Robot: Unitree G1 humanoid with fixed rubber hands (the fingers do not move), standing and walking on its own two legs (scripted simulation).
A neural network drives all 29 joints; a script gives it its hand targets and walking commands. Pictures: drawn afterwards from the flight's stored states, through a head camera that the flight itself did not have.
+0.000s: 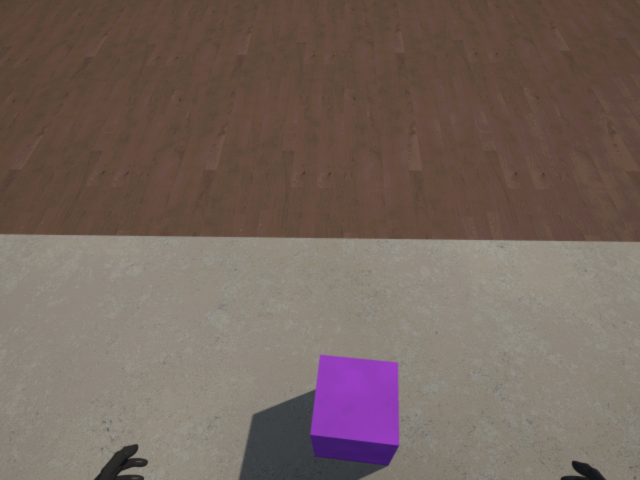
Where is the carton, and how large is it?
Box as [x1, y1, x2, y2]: [310, 355, 398, 465]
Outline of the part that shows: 320,355 310,433 315,456 387,465 398,446 397,362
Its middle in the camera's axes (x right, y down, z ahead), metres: +0.10 +0.49 +1.07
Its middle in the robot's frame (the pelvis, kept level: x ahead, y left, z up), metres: +0.38 -0.04 -0.66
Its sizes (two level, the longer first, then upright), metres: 0.210 0.200 0.250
